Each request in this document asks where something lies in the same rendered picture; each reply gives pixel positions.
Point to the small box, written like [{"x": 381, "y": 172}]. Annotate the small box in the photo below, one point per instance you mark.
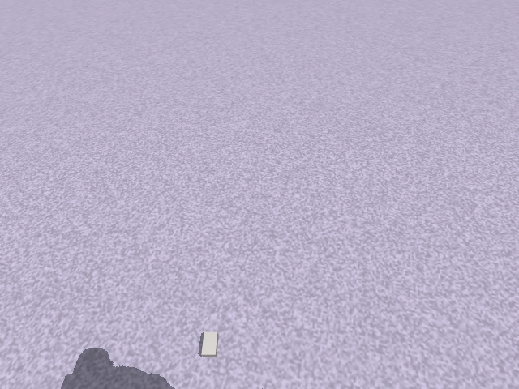
[{"x": 210, "y": 342}]

